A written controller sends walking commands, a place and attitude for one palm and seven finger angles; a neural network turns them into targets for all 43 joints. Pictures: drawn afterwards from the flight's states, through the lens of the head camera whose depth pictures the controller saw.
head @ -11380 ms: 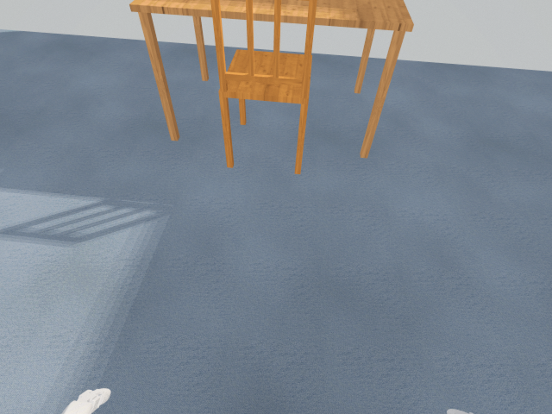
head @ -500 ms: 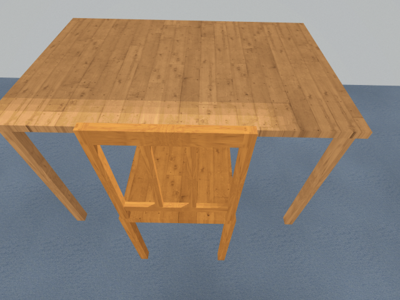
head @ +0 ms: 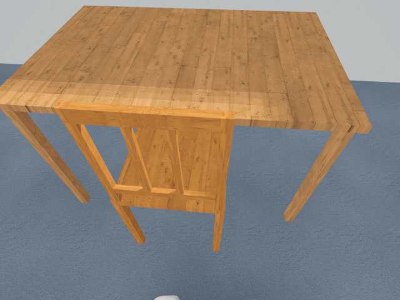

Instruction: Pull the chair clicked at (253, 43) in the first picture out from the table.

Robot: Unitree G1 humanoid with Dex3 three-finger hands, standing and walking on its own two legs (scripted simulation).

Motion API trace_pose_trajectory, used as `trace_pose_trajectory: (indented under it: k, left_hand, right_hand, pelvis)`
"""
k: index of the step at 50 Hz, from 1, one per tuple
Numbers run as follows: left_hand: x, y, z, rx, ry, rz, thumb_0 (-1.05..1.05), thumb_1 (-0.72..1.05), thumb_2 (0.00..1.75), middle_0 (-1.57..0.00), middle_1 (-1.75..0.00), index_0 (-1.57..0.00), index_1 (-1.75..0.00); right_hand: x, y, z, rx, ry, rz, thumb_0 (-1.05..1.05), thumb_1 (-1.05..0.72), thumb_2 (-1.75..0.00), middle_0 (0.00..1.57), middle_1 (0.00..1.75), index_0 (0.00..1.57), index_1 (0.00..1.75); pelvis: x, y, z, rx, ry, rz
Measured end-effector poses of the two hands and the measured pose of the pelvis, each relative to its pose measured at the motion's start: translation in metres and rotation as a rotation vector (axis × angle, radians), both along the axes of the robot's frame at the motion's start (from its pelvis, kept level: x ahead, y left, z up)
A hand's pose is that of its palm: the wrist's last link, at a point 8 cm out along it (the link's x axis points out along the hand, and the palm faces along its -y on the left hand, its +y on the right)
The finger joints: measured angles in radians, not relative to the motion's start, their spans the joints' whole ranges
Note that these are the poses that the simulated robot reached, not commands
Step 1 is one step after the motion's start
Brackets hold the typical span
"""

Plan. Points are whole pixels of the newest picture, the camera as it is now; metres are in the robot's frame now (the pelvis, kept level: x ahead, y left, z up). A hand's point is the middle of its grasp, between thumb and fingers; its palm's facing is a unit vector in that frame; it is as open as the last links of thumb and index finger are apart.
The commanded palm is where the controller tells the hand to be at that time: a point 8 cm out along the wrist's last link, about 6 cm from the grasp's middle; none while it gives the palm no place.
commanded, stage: come to a stop and stand still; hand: left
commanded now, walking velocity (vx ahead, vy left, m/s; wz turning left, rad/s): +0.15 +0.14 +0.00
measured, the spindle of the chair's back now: (138, 162) +0.46 +0.22 -0.07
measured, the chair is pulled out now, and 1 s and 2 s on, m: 0.00 0.00 0.00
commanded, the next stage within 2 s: look again from close up in 0.76 s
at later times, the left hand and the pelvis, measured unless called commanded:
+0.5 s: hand out of the picture +0.10 +0.19 -0.16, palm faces +0.01 -0.97 -0.23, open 7.4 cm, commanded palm none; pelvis +0.02 +0.00 +0.01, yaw -2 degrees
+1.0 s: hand out of the picture +0.08 +0.17 -0.15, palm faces -0.06 -0.97 -0.23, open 7.4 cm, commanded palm none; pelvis +0.03 -0.01 +0.02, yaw -3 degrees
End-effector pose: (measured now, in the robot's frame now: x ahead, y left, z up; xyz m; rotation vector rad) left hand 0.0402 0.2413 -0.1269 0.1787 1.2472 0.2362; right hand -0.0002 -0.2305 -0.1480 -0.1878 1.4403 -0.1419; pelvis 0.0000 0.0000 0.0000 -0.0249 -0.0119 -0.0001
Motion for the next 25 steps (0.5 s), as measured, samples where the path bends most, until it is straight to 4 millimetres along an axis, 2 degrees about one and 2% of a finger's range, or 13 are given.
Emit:
trace_pose_trajectory:
  k: [3, 5, 8, 11, 14, 17, 23, 25]
  left_hand:
    - [-0.014, -0.002, -0.013, 0.042, 0.012, -0.011, 0.01, 0.92, 0.90, -0.20, -0.30, -0.20, -0.30]
    - [-0.027, -0.008, -0.017, 0.023, 0.065, -0.006, 0.01, 0.92, 0.90, -0.20, -0.30, -0.20, -0.30]
    - [-0.039, -0.013, -0.017, -0.011, 0.115, 0.005, 0.01, 0.91, 0.90, -0.20, -0.30, -0.20, -0.30]
    - [-0.040, -0.011, -0.022, -0.046, 0.151, -0.003, 0.01, 0.91, 0.90, -0.20, -0.30, -0.20, -0.30]
    - [-0.028, -0.006, -0.026, -0.068, 0.161, -0.012, 0.01, 0.91, 0.90, -0.20, -0.30, -0.20, -0.30]
    - [-0.007, -0.002, -0.018, -0.068, 0.131, -0.027, 0.01, 0.91, 0.90, -0.20, -0.30, -0.20, -0.30]
    - [0.042, -0.001, -0.002, -0.045, 0.005, -0.065, 0.01, 0.91, 0.90, -0.20, -0.30, -0.20, -0.30]
    - [0.052, -0.004, 0.001, -0.030, -0.024, -0.081, 0.01, 0.91, 0.90, -0.20, -0.30, -0.20, -0.30]
  right_hand:
    - [0.029, -0.015, -0.015, 0.012, -0.084, 0.006, 0.01, -0.91, -0.89, 0.20, 0.30, 0.21, 0.30]
    - [0.044, -0.024, -0.014, 0.003, -0.127, 0.010, 0.01, -0.92, -0.89, 0.20, 0.30, 0.21, 0.30]
    - [0.067, -0.031, 0.002, -0.020, -0.182, 0.017, 0.01, -0.92, -0.89, 0.20, 0.29, 0.20, 0.30]
    - [0.086, -0.032, 0.021, -0.057, -0.245, 0.022, 0.01, -0.92, -0.89, 0.20, 0.29, 0.20, 0.29]
    - [0.092, -0.028, 0.033, -0.087, -0.276, 0.021, 0.01, -0.92, -0.89, 0.20, 0.29, 0.20, 0.29]
    - [0.086, -0.018, 0.038, -0.084, -0.254, 0.018, 0.01, -0.91, -0.89, 0.20, 0.29, 0.20, 0.29]
    - [0.069, 0.005, 0.028, -0.009, -0.175, 0.002, 0.01, -0.91, -0.89, 0.20, 0.29, 0.20, 0.29]
    - [0.063, 0.006, 0.020, 0.006, -0.165, -0.023, 0.01, -0.92, -0.89, 0.20, 0.30, 0.21, 0.30]
  pelvis:
    - [-0.002, -0.015, -0.017, 0.015, 0.005, -0.004]
    - [0.000, -0.015, -0.017, -0.011, -0.005, 0.014]
    - [0.009, -0.010, -0.011, -0.004, 0.006, 0.005]
    - [0.018, -0.003, -0.007, 0.020, 0.020, -0.016]
    - [0.022, 0.002, -0.003, 0.036, 0.006, -0.036]
    - [0.025, 0.005, 0.006, 0.025, 0.000, -0.026]
    - [0.024, 0.004, 0.012, 0.036, -0.002, -0.019]
    - [0.024, 0.001, 0.009, 0.052, -0.004, -0.026]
